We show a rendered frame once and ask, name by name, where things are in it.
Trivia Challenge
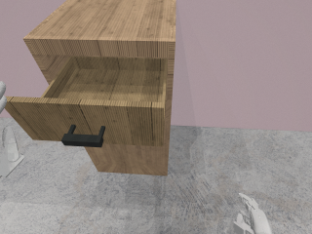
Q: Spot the cabinet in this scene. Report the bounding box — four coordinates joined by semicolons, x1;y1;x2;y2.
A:
22;0;176;176

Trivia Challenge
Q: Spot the left robot hand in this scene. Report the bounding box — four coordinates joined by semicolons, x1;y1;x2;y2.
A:
0;81;24;178

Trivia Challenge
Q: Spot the drawer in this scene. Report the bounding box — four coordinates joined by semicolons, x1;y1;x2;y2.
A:
5;56;168;147

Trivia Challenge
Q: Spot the handle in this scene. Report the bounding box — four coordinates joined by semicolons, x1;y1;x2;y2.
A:
61;124;105;148

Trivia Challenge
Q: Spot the right robot hand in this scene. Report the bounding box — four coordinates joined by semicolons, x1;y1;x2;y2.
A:
233;193;272;234

